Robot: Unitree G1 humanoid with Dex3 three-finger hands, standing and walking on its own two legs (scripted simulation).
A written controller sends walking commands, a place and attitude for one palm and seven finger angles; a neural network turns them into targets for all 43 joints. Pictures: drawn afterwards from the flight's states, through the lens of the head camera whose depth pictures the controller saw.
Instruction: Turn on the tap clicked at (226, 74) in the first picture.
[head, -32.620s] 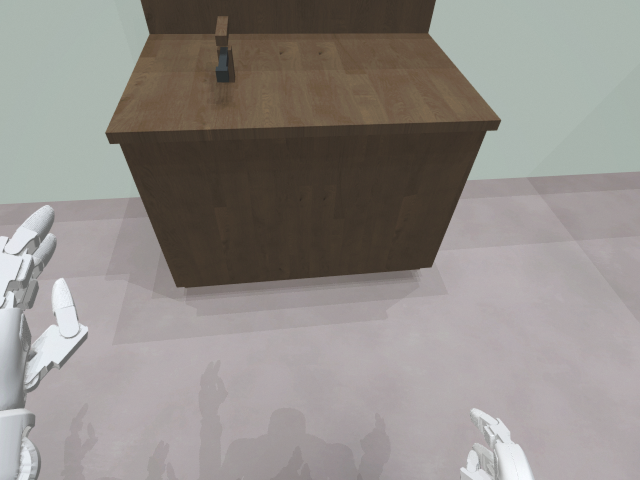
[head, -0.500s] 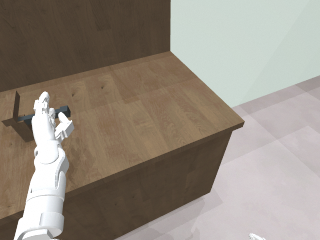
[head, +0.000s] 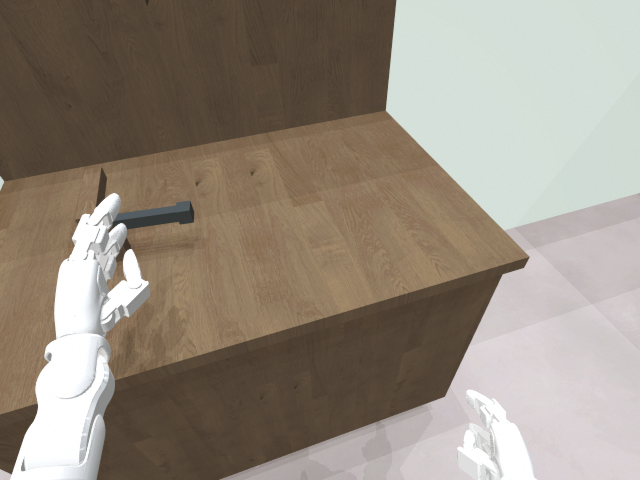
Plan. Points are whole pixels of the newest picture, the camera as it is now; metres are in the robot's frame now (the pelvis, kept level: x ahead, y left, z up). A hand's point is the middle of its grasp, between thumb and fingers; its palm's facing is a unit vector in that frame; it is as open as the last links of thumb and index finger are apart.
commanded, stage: draw the hand back beside the body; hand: left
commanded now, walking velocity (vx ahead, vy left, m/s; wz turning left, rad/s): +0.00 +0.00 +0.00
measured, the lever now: (185, 212) +0.51 +0.30 +0.04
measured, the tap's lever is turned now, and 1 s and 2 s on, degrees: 83 83 83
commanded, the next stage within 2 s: step back with the hand held close in 0.70 s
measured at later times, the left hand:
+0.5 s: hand (92, 336) +0.20 +0.25 +0.15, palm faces +0.39 -0.85 -0.35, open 7.4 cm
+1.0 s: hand (92, 332) +0.20 +0.25 +0.15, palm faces +0.40 -0.83 -0.39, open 7.4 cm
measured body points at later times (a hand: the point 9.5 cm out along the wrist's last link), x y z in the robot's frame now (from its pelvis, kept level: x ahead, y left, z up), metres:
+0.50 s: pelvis +0.01 +0.01 +0.00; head -0.01 -0.01 +0.45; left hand +0.17 +0.29 +0.17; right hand +0.20 -0.21 -0.08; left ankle -0.01 +0.11 -0.75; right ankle +0.02 -0.10 -0.75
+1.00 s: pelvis -0.01 +0.00 +0.00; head +0.00 -0.01 +0.45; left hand +0.18 +0.29 +0.18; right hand +0.19 -0.22 -0.09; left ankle -0.01 +0.11 -0.75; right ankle +0.02 -0.10 -0.75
